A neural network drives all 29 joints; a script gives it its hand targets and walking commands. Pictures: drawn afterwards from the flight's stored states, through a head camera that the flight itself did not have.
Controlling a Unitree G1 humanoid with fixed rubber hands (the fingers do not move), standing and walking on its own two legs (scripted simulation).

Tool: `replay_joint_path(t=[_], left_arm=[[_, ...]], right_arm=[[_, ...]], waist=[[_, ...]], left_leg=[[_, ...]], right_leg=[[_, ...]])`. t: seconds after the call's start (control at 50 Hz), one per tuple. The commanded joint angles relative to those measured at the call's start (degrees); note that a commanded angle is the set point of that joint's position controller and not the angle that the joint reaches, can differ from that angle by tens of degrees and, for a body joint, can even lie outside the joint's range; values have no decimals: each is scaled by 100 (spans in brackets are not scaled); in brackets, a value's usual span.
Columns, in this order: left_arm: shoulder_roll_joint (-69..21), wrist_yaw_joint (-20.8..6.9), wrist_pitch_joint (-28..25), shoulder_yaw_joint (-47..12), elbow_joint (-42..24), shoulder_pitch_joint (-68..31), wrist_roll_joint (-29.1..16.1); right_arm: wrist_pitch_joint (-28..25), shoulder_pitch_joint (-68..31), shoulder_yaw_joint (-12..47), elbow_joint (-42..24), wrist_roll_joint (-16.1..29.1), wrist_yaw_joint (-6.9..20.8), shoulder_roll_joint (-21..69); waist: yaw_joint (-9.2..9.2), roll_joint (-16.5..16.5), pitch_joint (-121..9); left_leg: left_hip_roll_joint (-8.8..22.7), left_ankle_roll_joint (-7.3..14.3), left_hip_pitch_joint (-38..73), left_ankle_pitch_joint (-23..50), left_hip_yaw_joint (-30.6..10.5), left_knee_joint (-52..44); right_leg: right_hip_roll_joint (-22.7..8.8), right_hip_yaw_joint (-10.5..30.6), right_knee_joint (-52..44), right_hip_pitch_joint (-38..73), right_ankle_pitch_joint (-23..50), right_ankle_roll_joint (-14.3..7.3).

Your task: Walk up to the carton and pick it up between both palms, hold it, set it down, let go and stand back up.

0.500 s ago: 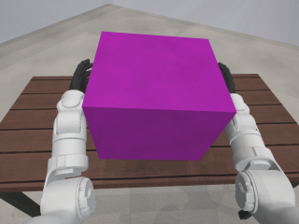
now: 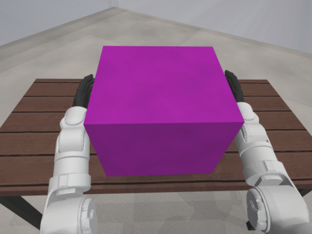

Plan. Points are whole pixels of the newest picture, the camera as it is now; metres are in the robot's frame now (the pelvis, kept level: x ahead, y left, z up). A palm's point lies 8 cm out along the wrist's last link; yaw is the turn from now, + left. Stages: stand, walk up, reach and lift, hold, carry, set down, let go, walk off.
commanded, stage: set down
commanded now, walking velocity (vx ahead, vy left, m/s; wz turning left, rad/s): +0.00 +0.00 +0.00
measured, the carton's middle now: (159, 112) +0.38 +0.01 +0.12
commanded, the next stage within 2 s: none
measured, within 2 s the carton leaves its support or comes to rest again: neither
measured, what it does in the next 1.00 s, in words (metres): stands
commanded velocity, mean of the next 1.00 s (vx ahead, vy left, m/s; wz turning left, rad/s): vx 0.00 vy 0.00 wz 0.00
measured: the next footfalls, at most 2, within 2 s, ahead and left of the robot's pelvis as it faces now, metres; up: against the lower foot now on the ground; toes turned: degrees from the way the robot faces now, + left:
none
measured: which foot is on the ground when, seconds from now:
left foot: down 0.00-1.00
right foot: down 0.00-1.00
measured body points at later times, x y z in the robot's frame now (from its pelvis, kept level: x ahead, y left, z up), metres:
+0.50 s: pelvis +0.01 -0.01 +0.00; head +0.01 +0.02 +0.45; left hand +0.43 +0.18 +0.13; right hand +0.42 -0.21 +0.13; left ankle +0.00 +0.12 -0.75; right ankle -0.01 -0.14 -0.75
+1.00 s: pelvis +0.03 +0.00 +0.00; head +0.08 +0.02 +0.45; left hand +0.46 +0.18 +0.08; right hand +0.44 -0.20 +0.09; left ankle +0.00 +0.12 -0.75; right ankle -0.01 -0.14 -0.75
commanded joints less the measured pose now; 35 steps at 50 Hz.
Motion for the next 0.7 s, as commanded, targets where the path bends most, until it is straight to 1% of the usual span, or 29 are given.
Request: replay_joint_path(t=[0.0, 0.02, 0.06, 0.1, 0.12, 0.14, 0.16, 0.18, 0.22, 0.26, 0.28, 0.3, 0.32, 0.34, 0.36, 0.38, 0.42, 0.44, 0.46, 0.48, 0.5, 0.54, 0.56, 0.58, 0.6, 0.62, 0.64, 0.66, 0.68], left_arm=[[-3104, -564, -665, -2068, -86, -4474, -559], [-3132, -504, -758, -2049, 166, -4707, -562], [-3258, -407, -1003, -2258, 281, -5130, -747], [-3106, -414, -1055, -1928, 915, -5008, -571], [-3205, -337, -1104, -1925, 996, -5169, -570], [-2945, -351, -1139, -1593, 1261, -5020, -388], [-2972, -359, -1129, -1545, 1523, -5003, -452], [-2984, -332, -1207, -1445, 1484, -4883, -354], [-2896, -325, -1191, -1247, 1686, -4725, -196], [-2813, -312, -1221, -1055, 1809, -4635, -178], [-2770, -306, -1244, -920, 1799, -4358, -47], [-2762, -310, -1259, -899, 1867, -4312, -1], [-2643, -359, -1221, -805, 1849, -4234, 16], [-2650, -371, -1227, -846, 1842, -4215, 26], [-2666, -373, -1235, -707, 1698, -3987, 114], [-2678, -396, -1258, -830, 1648, -4006, 96], [-2815, -366, -1368, -1048, 1408, -4145, 13], [-2877, -358, -1375, -1117, 1310, -4109, -27], [-2852, -335, -1422, -1185, 1281, -4157, -17], [-2945, -288, -1516, -1318, 1081, -4025, -136], [-2990, -265, -1543, -1363, 998, -3930, -99], [-3072, -195, -1595, -1428, 873, -3835, -95], [-3131, -210, -1594, -1564, 891, -3802, -136], [-3136, -205, -1619, -1476, 946, -3615, -76], [-3082, -227, -1583, -1401, 1050, -3478, -48], [-3069, -271, -1526, -1448, 1197, -3368, -26], [-3126, -268, -1517, -1372, 1112, -3034, 1], [-3034, -293, -1506, -1301, 1156, -2854, -7], [-2969, -351, -1469, -1180, 1294, -2939, 31]], right_arm=[[-824, -3868, 927, -507, -469, 934, 2707], [-885, -4130, 792, -364, -499, 1008, 2632], [-1062, -4319, 565, -231, -698, 1081, 2735], [-1041, -4380, 392, 144, -883, 1157, 2709], [-1138, -4541, 221, 137, -968, 1216, 2613], [-1108, -4506, 202, 352, -976, 1257, 2656], [-1132, -4500, 117, 342, -1116, 1279, 2617], [-1184, -4616, 143, 327, -1075, 1335, 2682], [-1192, -4382, 89, 560, -1163, 1349, 2554], [-1218, -4394, 116, 547, -1233, 1386, 2513], [-1242, -4325, 208, 403, -1135, 1362, 2546], [-1264, -4204, 233, 517, -1174, 1294, 2564], [-1248, -4070, 240, 447, -1163, 1257, 2556], [-1223, -3895, 251, 540, -1146, 1226, 2577], [-1234, -3782, 335, 475, -1032, 1216, 2630], [-1268, -3940, 393, 253, -1021, 1178, 2624], [-1358, -4056, 580, 39, -929, 1122, 2794], [-1363, -3830, 538, 323, -998, 1128, 2747], [-1458, -3866, 521, 88, -1008, 1108, 2729], [-1543, -3958, 815, -161, -788, 1095, 2890], [-1592, -3910, 963, -223, -796, 1061, 2901], [-1652, -3761, 1029, -198, -779, 1035, 2926], [-1662, -3655, 1068, -122, -814, 1029, 3013], [-1707, -3706, 1160, -218, -735, 967, 3057], [-1686, -3627, 1123, -93, -728, 957, 2976], [-1624, -3385, 1066, -3, -894, 918, 2963], [-1660, -3181, 1249, -66, -799, 889, 3072], [-1670, -3169, 1383, -347, -758, 846, 3150], [-1626, -3086, 1402, -339, -866, 828, 3191]], waist=[[35, 558, -1945], [28, 593, -1813], [-83, 551, -1895], [-11, 404, -1367], [-13, 574, -1628], [170, 460, -1374], [108, 342, -1256], [246, 384, -1314], [174, 396, -1257], [310, 285, -1457], [369, 229, -1526], [335, 207, -1507], [325, 181, -1518], [242, 262, -1489], [346, 159, -1517], [279, 251, -1726], [279, 309, -2231], [184, 308, -2230], [206, 399, -2500], [271, 365, -2796], [317, 396, -3031], [255, 549, -3164], [188, 506, -3169], [312, 508, -3031], [265, 475, -2946], [127, 358, -2792], [315, 363, -2696], [383, 131, -2684], [401, 51, -2657]], left_leg=[[-180, -436, 1187, 1706, 342, -331], [-165, -444, 1010, 1372, 329, -389], [-132, -457, 930, 1013, 309, -423], [-121, -331, 550, 353, 405, -619], [-55, -365, 543, 191, 337, -677], [-108, -260, 434, -173, 421, -727], [-103, -235, 307, -273, 457, -751], [-131, -219, 302, -282, 502, -765], [-123, -217, 421, -23, 465, -758], [-126, -202, 480, 254, 483, -678], [-140, -184, 578, 549, 498, -599], [-188, -179, 550, 971, 513, -516], [-218, -173, 516, 1045, 556, -510], [-227, -201, 589, 1337, 550, -414], [-214, -188, 741, 1700, 540, -371], [-231, -215, 795, 1837, 511, -313], [-237, -280, 968, 2330, 467, -142], [-217, -327, 1090, 2625, 479, -84], [-179, -382, 1167, 2920, 442, -3], [-225, -401, 1291, 3291, 445, 144], [-222, -439, 1352, 3724, 459, 259], [-212, -479, 1434, 4077, 430, 393], [-232, -509, 1421, 4123, 437, 419], [-249, -486, 1262, 4237, 455, 456], [-239, -479, 1261, 4310, 467, 479], [-264, -455, 1036, 4070, 471, 365], [-309, -420, 825, 4110, 569, 367], [-384, -284, 244, 3723, 621, 242], [-419, -188, -166, 3228, 663, 55]], right_leg=[[397, -592, -27, -132, 506, -95], [401, -609, -55, -192, 136, -124], [382, -640, -80, -378, -95, -140], [303, -590, -168, -396, -441, -114], [330, -644, -114, -438, -585, -189], [267, -593, -150, -431, -701, -135], [265, -622, -134, -366, -658, -161], [263, -603, -119, -315, -701, -141], [237, -588, -170, -377, -498, -135], [259, -617, -109, -278, -333, -89], [286, -613, -102, -198, -61, -78], [285, -569, -89, -90, 338, -51], [277, -555, -69, 66, 469, -18], [277, -554, -31, 38, 718, -6], [320, -565, -10, 98, 973, 8], [278, -534, 1, 184, 1068, -1], [323, -555, 104, 219, 1533, 47], [360, -580, 129, 185, 1706, 46], [354, -579, 173, 209, 1927, 6], [360, -524, 240, 257, 2437, 68], [348, -523, 333, 327, 2909, 89], [372, -546, 426, 281, 3207, 65], [366, -556, 432, 226, 3201, 67], [351, -470, 497, 406, 3536, 71], [372, -477, 538, 356, 3655, 69], [325, -503, 515, 512, 3677, 92], [304, -460, 602, 781, 4029, 69], [221, -363, 715, 1251, 4474, 100], [130, -332, 817, 1493, 4765, 166]])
